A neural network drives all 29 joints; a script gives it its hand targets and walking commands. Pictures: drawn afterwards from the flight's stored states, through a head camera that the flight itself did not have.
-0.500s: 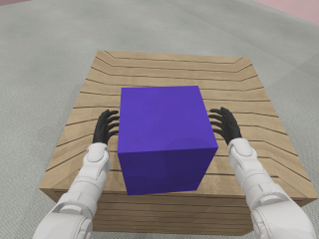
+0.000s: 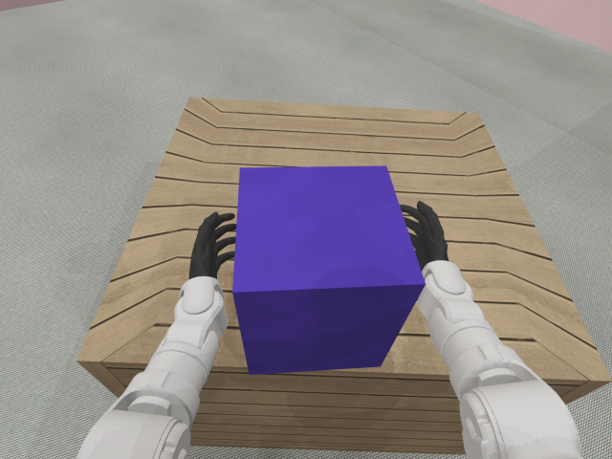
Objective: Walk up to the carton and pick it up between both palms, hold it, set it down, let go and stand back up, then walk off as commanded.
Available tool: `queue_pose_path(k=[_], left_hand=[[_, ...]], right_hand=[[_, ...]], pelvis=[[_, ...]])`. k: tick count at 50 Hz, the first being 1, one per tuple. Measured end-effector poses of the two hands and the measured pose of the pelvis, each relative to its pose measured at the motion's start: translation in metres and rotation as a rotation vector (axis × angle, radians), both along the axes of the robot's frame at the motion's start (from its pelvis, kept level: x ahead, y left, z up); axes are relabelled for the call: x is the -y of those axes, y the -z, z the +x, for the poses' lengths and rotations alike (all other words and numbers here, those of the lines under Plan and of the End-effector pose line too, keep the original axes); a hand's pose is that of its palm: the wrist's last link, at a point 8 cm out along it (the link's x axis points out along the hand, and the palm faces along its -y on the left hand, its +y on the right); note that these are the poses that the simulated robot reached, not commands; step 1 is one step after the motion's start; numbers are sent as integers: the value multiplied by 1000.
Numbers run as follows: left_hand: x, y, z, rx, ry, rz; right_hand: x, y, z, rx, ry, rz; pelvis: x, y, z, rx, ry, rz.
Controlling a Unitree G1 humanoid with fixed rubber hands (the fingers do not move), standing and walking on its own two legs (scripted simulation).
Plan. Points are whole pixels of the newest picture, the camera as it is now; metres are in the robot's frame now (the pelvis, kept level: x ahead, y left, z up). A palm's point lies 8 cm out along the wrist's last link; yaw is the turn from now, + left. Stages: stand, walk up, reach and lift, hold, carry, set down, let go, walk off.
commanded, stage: reach and lift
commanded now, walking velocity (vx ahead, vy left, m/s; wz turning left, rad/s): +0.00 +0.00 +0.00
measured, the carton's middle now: (315, 274) +0.40 +0.01 +0.00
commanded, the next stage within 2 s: none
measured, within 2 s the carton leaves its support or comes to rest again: leaves its support in 1.02 s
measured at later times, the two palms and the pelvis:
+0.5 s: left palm (207, 272) +0.37 +0.16 +0.04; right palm (423, 260) +0.40 -0.14 +0.05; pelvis +0.00 +0.00 +0.00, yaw +0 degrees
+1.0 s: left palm (207, 273) +0.36 +0.16 +0.04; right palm (423, 262) +0.40 -0.14 +0.05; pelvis +0.00 -0.01 +0.00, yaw +0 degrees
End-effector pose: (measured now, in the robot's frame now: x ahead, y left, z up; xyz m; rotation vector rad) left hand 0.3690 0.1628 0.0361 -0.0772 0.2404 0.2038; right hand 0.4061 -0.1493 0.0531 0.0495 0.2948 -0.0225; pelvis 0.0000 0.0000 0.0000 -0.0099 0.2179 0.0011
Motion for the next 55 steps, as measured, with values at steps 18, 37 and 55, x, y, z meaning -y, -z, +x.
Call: queue_pose_path(k=[18, 37, 55], left_hand=[[2, 0, -1, 6, -10, 15], [4, -2, -5, 17, -45, 2], [4, -14, -6, 76, -40, 1]], right_hand=[[-9, 0, -1, 17, -18, -11], [-10, 1, -7, 57, -7, 8], [-10, -7, -13, 122, 2, -26]], pelvis=[[0, 0, 0, 0, 0, 0], [9, -1, -2, 3, 0, 12], [9, -1, -2, 4, 0, 12]])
